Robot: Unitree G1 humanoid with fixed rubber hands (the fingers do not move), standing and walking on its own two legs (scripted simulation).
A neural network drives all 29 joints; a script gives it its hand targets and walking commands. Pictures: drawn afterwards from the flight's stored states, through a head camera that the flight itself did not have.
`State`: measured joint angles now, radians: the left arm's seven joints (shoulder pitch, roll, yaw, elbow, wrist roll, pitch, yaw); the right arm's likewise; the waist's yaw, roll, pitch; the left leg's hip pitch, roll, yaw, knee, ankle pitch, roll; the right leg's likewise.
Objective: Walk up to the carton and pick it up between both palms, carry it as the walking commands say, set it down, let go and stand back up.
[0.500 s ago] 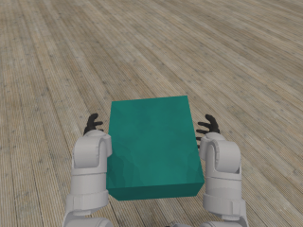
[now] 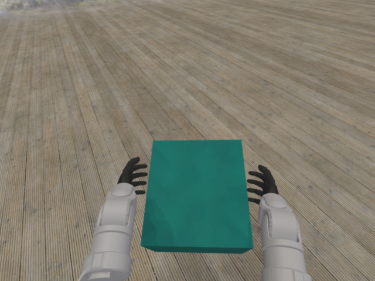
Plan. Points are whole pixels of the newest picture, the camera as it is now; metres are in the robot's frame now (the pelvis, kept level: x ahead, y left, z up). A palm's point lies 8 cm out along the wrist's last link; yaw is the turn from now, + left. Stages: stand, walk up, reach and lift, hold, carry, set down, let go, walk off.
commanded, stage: set down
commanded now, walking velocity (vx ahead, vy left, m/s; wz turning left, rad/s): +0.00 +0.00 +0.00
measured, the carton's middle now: (197, 197) +0.34 -0.01 -0.04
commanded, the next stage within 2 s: none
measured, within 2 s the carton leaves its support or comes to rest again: neither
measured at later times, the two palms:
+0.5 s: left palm (126, 197) +0.31 +0.17 +0.01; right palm (256, 199) +0.31 -0.16 -0.01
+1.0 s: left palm (149, 222) +0.33 +0.14 -0.15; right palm (256, 225) +0.32 -0.18 -0.15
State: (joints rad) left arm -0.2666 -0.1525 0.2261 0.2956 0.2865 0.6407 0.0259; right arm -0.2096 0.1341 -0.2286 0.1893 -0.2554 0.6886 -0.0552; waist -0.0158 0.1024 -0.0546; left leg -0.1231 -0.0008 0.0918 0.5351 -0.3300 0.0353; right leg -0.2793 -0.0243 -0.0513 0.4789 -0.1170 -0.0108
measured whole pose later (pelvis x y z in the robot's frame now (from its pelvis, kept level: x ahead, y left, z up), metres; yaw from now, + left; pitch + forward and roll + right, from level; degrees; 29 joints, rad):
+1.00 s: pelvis +0.02 +0.00 -0.02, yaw +6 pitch +30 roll -1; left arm -0.42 -0.17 0.27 0.65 0.22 -0.04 0.13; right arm -0.30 0.08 -0.36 0.50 -0.16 0.04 -0.06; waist -0.07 0.06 -0.01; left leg -0.90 -0.05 -0.04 0.68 -0.31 0.04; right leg -1.00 -0.01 -0.03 0.59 -0.06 0.01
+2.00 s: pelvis -0.05 -0.03 -0.17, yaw +9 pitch +40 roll +1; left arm -0.78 0.07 0.06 0.75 -0.11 -0.01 0.26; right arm -0.74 -0.07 -0.23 0.63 0.08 0.04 -0.25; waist -0.06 0.05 0.05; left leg -1.61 -0.09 -0.04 1.45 -0.54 -0.01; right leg -1.72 0.00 0.02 1.35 -0.32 0.01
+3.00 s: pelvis -0.09 -0.04 -0.32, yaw +11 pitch +41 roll +2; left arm -1.28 0.19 0.21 0.85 -0.04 0.22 0.23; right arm -1.24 -0.18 -0.24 0.81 0.01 0.23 -0.27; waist -0.09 0.09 0.24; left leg -2.07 -0.13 -0.03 1.96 -0.60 -0.04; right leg -2.19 0.00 0.02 1.83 -0.35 -0.01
